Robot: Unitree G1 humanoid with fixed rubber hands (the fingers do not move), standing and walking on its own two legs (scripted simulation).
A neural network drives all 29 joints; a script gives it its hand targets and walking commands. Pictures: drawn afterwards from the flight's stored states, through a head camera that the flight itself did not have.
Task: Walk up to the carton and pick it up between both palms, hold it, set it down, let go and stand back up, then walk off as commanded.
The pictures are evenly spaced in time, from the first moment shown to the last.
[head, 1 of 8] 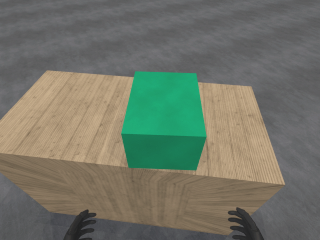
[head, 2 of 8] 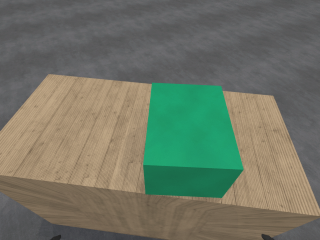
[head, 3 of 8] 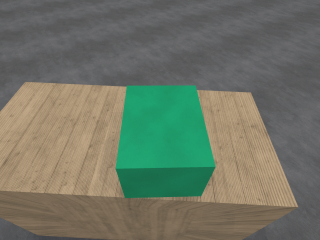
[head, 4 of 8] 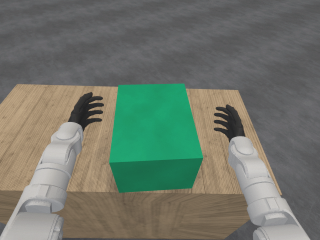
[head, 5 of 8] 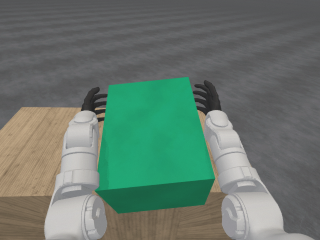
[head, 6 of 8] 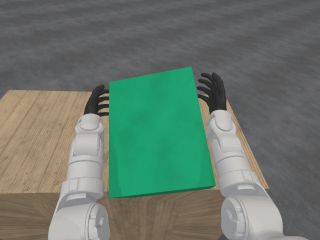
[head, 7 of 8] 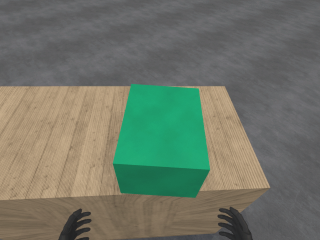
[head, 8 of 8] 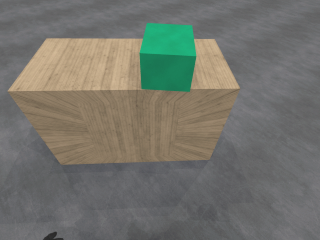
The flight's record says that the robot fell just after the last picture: no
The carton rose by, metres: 0.14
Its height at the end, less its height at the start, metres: +0.00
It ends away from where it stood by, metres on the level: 0.06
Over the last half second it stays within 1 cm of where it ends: yes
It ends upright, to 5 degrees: yes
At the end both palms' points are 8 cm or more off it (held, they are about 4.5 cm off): yes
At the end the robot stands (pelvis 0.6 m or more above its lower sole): yes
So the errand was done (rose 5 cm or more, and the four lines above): yes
